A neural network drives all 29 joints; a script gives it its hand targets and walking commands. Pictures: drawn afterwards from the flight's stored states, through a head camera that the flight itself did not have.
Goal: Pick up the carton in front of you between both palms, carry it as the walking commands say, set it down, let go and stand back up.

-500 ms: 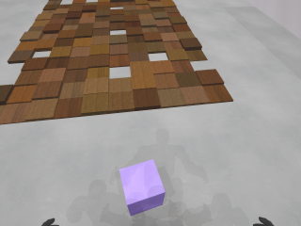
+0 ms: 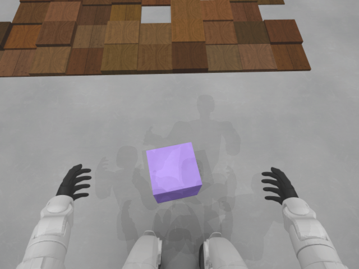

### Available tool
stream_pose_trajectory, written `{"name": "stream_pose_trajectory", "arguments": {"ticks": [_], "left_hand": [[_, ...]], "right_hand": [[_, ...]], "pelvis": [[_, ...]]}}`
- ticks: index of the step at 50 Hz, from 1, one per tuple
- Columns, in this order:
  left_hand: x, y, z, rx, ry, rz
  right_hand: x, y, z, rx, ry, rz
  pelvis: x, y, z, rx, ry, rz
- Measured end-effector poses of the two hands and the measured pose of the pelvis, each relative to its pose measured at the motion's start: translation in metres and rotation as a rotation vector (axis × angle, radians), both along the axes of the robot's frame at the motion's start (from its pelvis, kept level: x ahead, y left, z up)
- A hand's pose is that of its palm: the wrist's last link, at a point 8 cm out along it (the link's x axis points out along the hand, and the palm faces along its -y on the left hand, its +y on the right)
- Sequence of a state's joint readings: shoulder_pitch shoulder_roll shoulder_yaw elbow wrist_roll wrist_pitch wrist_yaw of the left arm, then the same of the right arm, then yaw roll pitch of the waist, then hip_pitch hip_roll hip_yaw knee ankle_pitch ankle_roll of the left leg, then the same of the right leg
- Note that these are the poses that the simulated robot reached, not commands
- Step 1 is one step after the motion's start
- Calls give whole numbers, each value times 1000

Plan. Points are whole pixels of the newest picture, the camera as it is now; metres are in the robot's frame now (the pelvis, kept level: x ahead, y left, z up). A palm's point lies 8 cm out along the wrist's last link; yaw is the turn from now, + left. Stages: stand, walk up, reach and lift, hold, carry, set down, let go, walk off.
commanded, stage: reach and lift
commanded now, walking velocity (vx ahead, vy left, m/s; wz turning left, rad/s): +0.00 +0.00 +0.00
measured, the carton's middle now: (173, 174) +0.46 +0.04 -0.60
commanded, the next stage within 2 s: none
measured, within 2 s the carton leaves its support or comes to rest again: neither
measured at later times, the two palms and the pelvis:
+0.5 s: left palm (100, 156) +0.39 +0.25 -0.14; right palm (241, 135) +0.46 -0.16 -0.13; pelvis -0.07 +0.01 -0.06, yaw +0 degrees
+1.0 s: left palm (116, 161) +0.42 +0.24 -0.28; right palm (221, 142) +0.51 -0.13 -0.29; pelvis -0.04 -0.02 -0.14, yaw +3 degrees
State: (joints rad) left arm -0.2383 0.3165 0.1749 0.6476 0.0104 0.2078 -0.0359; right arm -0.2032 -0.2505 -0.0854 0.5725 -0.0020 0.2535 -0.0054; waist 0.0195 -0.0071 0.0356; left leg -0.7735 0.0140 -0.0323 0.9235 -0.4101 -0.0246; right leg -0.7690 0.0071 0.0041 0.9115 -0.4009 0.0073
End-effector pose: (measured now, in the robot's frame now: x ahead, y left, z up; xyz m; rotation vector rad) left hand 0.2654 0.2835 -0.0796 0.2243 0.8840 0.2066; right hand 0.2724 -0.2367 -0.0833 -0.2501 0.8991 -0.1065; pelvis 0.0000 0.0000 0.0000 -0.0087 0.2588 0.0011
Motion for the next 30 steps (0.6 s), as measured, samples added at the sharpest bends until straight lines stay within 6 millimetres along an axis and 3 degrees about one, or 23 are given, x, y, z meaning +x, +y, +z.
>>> {"name": "stream_pose_trajectory", "arguments": {"ticks": [7,16,24,30], "left_hand": [[33,0,-21,-46,-53,43],[83,-25,-46,-107,-138,117],[118,-37,-61,-121,-186,174],[149,-49,-73,-128,-239,187]], "right_hand": [[57,31,-17,41,-56,27],[123,61,-38,79,-111,82],[179,74,-47,112,-151,112],[222,85,-60,158,-194,140]], "pelvis": [[-27,5,-22,-1,115,7],[-61,11,-45,6,235,-7],[-71,10,-58,20,332,-14],[-68,4,-65,30,418,-15]]}}
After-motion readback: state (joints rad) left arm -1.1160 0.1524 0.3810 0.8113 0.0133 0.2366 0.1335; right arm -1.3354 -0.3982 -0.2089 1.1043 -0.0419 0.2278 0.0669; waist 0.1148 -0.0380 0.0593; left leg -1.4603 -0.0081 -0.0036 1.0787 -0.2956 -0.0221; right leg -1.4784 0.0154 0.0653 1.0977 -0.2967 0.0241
